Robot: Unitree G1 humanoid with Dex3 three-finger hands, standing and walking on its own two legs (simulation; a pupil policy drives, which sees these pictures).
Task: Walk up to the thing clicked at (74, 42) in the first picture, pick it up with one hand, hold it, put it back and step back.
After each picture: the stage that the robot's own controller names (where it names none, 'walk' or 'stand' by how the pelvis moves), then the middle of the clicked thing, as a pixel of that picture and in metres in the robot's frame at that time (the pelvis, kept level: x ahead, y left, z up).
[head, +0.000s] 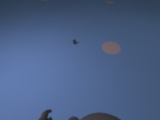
stand; (74, 42) +1.73 +0.41 -0.72
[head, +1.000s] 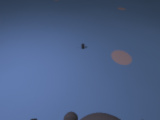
walk; (82, 46) +1.61 +0.15 -0.69
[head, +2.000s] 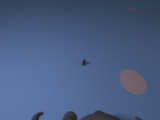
walk; (83, 62) +1.03 +0.05 -0.71
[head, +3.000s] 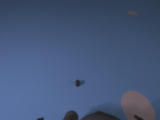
walk; (77, 83) +0.61 +0.12 -0.71
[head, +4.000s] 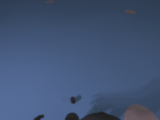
stand; (72, 100) +0.37 +0.18 -0.71
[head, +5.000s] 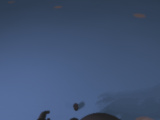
stand; (75, 107) +0.32 +0.17 -0.72
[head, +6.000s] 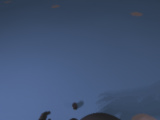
stand; (74, 106) +0.32 +0.18 -0.73
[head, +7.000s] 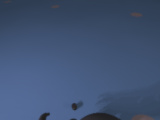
stand; (74, 106) +0.31 +0.19 -0.73
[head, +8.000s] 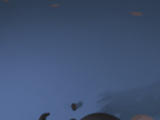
stand; (74, 107) +0.30 +0.19 -0.73
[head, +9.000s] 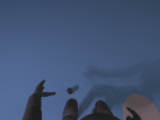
go down; (70, 90) +0.34 +0.19 -0.62
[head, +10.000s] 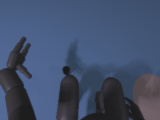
go down; (66, 70) +0.40 +0.19 -0.32
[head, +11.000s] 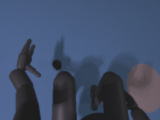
close in; (57, 65) +0.39 +0.21 -0.27
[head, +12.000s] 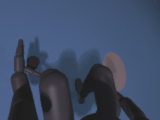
close; (32, 63) +0.39 +0.23 -0.22
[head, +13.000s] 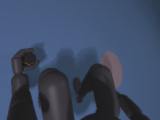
close; (29, 61) +0.39 +0.24 -0.22
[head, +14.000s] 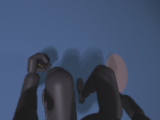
lift; (42, 62) +0.37 +0.21 -0.22
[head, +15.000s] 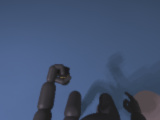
lift; (64, 76) +0.31 +0.18 +0.00
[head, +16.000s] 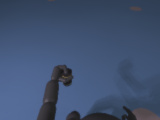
hold; (66, 77) +0.32 +0.17 +0.02
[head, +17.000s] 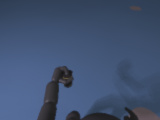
hold; (67, 78) +0.32 +0.17 +0.00
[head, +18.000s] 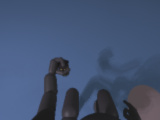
crouch; (64, 68) +0.38 +0.18 -0.06
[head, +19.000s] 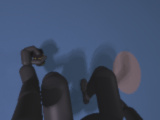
lower; (38, 58) +0.42 +0.23 -0.21
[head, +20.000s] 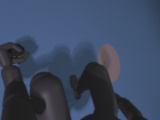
lower; (17, 54) +0.44 +0.26 -0.23
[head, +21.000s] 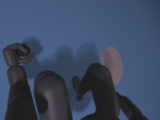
lower; (23, 55) +0.43 +0.26 -0.23
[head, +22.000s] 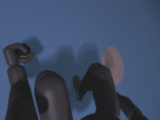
lower; (24, 54) +0.43 +0.26 -0.23
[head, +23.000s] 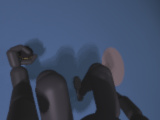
loosen; (26, 56) +0.42 +0.25 -0.22
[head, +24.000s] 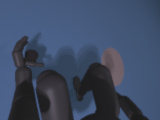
withdraw; (30, 57) +0.42 +0.23 -0.23
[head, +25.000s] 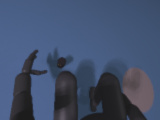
walk; (61, 63) +0.42 +0.19 -0.27
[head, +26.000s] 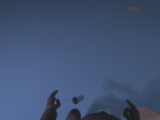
stand; (75, 100) +0.35 +0.15 -0.64
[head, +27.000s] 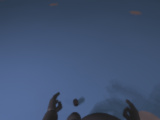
stand; (75, 102) +0.36 +0.15 -0.67
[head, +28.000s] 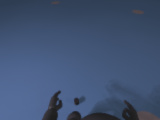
stand; (76, 101) +0.36 +0.15 -0.67
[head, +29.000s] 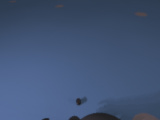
stand; (78, 101) +0.38 +0.15 -0.72
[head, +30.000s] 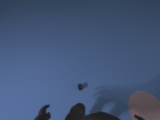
walk; (80, 87) +0.48 +0.14 -0.70
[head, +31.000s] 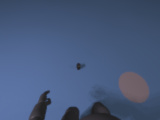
walk; (78, 66) +0.77 +0.15 -0.69
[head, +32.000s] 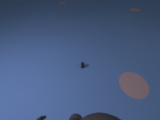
walk; (82, 65) +1.02 +0.16 -0.70
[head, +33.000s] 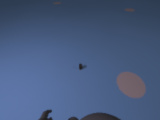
stand; (80, 66) +0.99 +0.17 -0.72
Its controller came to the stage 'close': yes
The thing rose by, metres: 0.72
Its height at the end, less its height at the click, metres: +0.00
